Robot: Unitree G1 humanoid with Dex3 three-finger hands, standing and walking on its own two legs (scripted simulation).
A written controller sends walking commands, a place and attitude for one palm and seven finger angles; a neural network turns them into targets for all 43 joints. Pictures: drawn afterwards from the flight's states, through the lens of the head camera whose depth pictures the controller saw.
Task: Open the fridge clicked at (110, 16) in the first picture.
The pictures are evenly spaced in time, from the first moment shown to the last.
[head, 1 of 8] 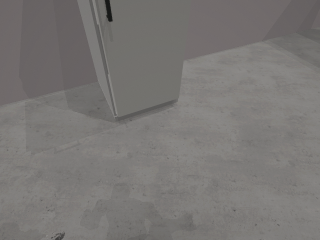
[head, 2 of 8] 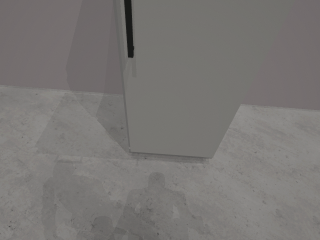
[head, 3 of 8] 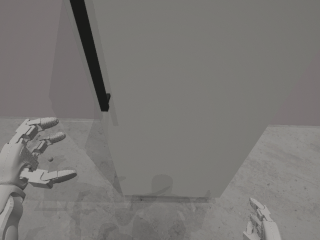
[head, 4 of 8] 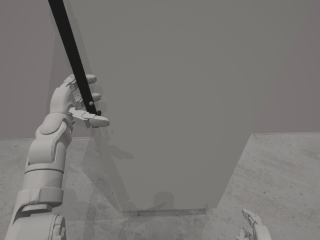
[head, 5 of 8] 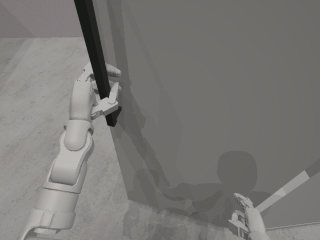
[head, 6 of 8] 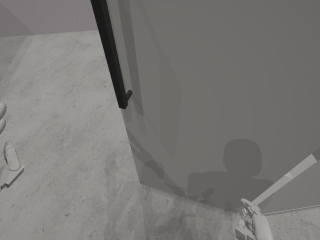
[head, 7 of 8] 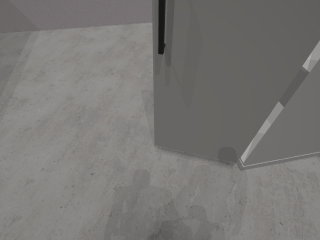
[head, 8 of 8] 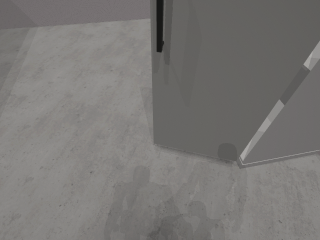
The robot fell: no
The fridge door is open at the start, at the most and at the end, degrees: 0 69 65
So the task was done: yes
